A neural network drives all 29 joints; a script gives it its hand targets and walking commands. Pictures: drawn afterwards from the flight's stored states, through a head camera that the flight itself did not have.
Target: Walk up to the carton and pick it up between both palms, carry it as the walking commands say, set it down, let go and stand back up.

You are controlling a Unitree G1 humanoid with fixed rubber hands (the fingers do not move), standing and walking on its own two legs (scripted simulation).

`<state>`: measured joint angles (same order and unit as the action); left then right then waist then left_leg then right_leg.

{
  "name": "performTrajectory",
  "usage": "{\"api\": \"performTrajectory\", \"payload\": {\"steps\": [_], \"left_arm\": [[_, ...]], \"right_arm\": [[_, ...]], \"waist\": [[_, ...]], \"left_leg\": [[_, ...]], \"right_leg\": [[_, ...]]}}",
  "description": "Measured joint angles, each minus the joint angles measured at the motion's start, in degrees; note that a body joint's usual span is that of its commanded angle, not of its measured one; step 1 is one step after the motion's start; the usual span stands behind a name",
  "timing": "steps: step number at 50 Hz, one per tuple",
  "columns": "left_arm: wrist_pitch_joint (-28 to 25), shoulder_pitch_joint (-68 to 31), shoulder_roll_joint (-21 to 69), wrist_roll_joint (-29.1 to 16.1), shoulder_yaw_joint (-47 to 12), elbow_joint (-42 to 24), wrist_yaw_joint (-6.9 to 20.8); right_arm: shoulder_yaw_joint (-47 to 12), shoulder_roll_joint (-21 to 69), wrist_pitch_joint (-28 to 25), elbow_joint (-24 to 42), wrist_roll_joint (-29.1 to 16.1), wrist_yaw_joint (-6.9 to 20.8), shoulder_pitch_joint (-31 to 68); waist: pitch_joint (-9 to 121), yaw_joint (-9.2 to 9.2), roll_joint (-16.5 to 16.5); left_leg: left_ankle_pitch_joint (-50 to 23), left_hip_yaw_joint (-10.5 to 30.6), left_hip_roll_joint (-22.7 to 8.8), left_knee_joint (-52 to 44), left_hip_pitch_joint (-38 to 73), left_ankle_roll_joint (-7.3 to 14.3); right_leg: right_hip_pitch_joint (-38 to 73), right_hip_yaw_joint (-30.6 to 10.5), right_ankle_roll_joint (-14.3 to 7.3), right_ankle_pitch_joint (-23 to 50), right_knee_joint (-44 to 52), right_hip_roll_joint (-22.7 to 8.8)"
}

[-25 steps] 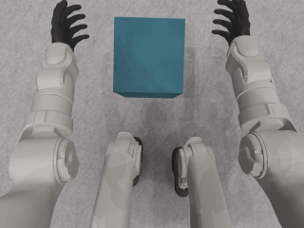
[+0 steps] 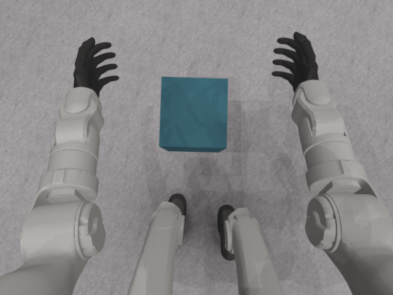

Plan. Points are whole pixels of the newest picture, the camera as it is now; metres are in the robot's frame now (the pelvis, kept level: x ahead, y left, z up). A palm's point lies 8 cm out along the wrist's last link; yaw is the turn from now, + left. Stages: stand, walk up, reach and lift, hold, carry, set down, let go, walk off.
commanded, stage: set down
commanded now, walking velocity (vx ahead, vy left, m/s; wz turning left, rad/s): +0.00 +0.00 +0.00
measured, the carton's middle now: (193, 119) +0.50 +0.04 -0.50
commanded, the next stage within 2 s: let go in 0.18 s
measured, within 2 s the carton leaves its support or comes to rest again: neither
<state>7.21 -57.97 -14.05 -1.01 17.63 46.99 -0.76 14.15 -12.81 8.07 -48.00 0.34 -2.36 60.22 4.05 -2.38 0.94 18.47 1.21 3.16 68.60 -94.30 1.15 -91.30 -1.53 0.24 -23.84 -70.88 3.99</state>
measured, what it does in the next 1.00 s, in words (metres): rises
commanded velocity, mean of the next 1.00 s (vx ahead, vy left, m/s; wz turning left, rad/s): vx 0.00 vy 0.00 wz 0.00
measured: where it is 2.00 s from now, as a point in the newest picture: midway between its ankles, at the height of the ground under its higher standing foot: (201, 235)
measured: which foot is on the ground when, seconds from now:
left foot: down 0.00-1.00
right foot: down 0.00-1.00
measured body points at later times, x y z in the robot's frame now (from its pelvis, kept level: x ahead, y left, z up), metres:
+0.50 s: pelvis +0.04 +0.00 +0.08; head +0.31 +0.01 +0.44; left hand +0.43 +0.24 -0.05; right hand +0.45 -0.18 -0.05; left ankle +0.09 +0.10 -0.59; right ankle +0.06 -0.11 -0.59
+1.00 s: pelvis +0.09 -0.01 +0.15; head +0.16 -0.01 +0.59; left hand +0.27 +0.23 +0.06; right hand +0.29 -0.24 +0.06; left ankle +0.09 +0.10 -0.59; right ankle +0.06 -0.11 -0.59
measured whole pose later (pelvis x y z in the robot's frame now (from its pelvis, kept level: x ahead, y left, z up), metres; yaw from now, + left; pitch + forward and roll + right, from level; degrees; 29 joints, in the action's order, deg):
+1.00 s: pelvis +0.09 -0.01 +0.15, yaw +1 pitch +6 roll +0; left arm 0.9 11.6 -11.9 0.5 3.5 25.5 3.3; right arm 3.6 -11.1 0.8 -27.2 0.8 2.2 -9.7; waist -1.0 -0.6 0.4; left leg 12.9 2.7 2.8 25.9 -19.1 0.8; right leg -15.9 -3.2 -1.6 -16.8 -26.7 2.7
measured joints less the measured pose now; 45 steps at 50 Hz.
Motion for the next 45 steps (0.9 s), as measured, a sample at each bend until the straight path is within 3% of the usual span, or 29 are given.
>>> {"api": "performTrajectory", "payload": {"steps": [11,17,26,33,45], "left_arm": [[-2.48,1.43,2.38,4.75,3.35,3.04,1.47],[-3.04,6.0,3.32,7.12,3.3,-0.15,2.0],[-1.8,27.19,2.78,5.78,-4.06,-13.35,3.49],[-4.06,40.62,2.82,3.12,-7.66,-14.26,4.56],[-7.23,62.6,3.2,2.18,-12.84,-18.35,3.96]], "right_arm": [[3.66,2.45,-2.18,-2.6,4.84,1.21,-1.84],[3.37,4.14,-2.73,0.92,6.32,0.38,-6.68],[-2.19,4.54,-1.95,14.98,5.12,0.44,-28.53],[-4.95,3.36,-4.46,15.19,3.32,2.26,-41.35],[-9.58,3.23,-8.02,17.49,1.57,3.68,-62.42]], "waist": [[0.42,-0.06,0.01],[-1.2,0.36,-0.21],[-0.94,0.79,-0.77],[-0.64,0.68,-0.85],[-3.28,1.49,-0.74]], "left_leg": [[-4.02,0.19,-0.17,-12.25,9.34,0.04],[-4.72,0.79,-0.18,-15.43,12.48,-0.08],[-4.78,1.03,-0.09,-21.84,23.86,0.14],[-4.87,0.84,0.03,-28.29,38.86,0.19],[-4.93,1.34,-0.32,-38.46,65.28,-0.16]], "right_leg": [[9.06,-0.72,-0.01,4.31,12.22,-0.24],[12.43,-0.36,-0.17,5.12,15.79,-0.32],[23.98,-0.63,-0.37,5.47,22.67,-0.63],[38.83,-1.27,-0.64,5.69,29.04,-1.02],[65.56,-1.55,-1.53,6.46,40.13,-1.11]]}}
